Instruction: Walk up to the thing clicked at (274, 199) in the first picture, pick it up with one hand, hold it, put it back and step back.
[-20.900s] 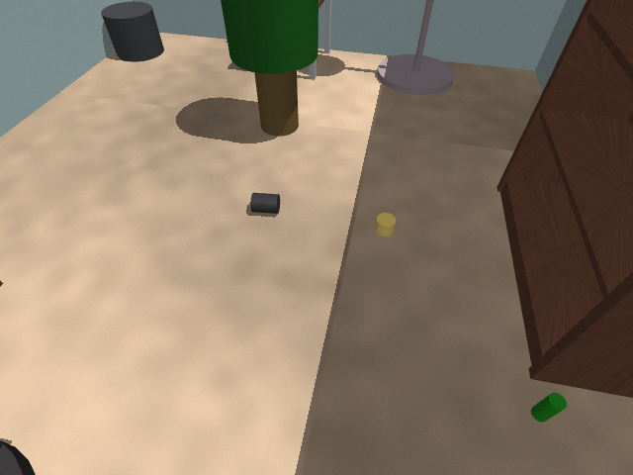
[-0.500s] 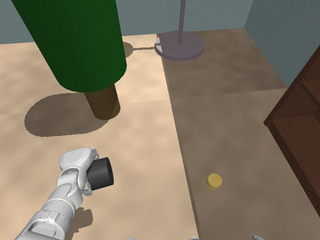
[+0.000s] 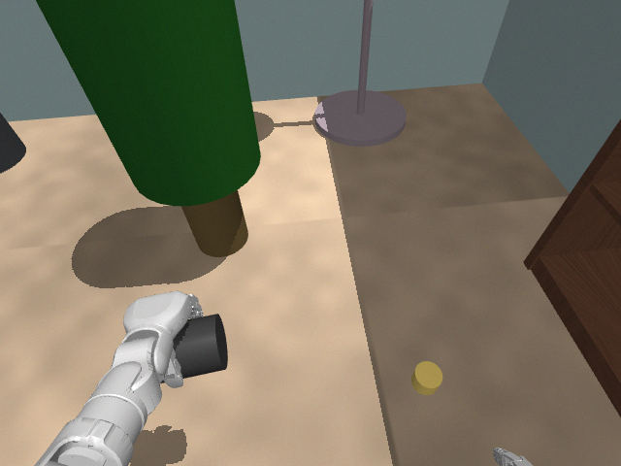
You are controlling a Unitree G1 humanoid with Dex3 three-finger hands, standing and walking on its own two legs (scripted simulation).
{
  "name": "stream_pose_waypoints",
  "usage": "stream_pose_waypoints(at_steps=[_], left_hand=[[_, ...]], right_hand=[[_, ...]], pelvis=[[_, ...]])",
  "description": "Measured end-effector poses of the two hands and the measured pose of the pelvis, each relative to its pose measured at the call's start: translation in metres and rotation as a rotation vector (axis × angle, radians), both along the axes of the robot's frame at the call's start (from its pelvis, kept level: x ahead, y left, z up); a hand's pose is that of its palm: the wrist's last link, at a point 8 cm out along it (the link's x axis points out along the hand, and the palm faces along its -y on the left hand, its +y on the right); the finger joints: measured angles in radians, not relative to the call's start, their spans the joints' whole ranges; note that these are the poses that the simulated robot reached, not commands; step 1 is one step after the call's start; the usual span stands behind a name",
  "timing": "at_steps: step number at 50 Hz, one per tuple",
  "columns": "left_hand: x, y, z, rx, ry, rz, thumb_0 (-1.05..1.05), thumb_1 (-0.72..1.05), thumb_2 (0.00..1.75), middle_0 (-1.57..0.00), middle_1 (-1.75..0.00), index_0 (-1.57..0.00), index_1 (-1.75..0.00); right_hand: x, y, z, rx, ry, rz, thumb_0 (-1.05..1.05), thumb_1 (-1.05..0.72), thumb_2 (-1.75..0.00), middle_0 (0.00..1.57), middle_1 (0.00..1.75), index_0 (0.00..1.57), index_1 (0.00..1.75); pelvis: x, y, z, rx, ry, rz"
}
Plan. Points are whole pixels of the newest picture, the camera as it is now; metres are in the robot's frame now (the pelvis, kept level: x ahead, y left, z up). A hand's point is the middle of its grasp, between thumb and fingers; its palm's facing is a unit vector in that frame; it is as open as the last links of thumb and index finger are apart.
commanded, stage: hold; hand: left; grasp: from above
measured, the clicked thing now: (184, 348) +0.32 +0.22 -0.09
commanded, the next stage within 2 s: crouch in 1.48 s
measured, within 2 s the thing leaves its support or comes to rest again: neither
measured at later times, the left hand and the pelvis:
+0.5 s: hand (164, 361) +0.28 +0.22 -0.03, palm faces -0.42 -0.10 -0.90, open 10.7 cm; pelvis -0.02 +0.00 +0.01, yaw +0 degrees
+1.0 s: hand (160, 358) +0.27 +0.22 -0.02, palm faces -0.42 -0.11 -0.90, open 10.8 cm; pelvis -0.02 -0.01 +0.01, yaw +0 degrees
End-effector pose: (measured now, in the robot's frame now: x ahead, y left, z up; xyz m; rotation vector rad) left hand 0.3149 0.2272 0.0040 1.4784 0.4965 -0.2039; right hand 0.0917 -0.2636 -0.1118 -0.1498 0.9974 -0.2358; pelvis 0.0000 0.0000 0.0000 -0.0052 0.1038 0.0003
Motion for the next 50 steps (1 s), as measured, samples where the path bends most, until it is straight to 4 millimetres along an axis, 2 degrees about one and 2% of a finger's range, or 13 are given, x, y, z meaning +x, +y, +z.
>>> stream_pose_waypoints(at_steps=[27,50], left_hand=[[-0.037,-0.007,0.02,-0.005,-0.014,-0.013,0.0,-0.02,0.25,-0.78,-0.26,-0.77,-0.28],[-0.037,-0.006,0.034,-0.01,-0.01,0.005,0.0,-0.02,0.27,-0.76,-0.3,-0.75,-0.31]], right_hand=[[0.004,0.004,0.011,0.028,-0.055,0.038,0.01,-0.89,-0.89,0.2,0.3,0.2,0.29],[0.029,0.012,0.019,0.047,-0.104,0.063,0.01,-0.9,-0.9,0.2,0.3,0.2,0.29]], pelvis=[[-0.021,-0.005,0.009,0.009,-0.077,-0.002],[-0.016,-0.005,0.013,0.012,-0.096,-0.002]])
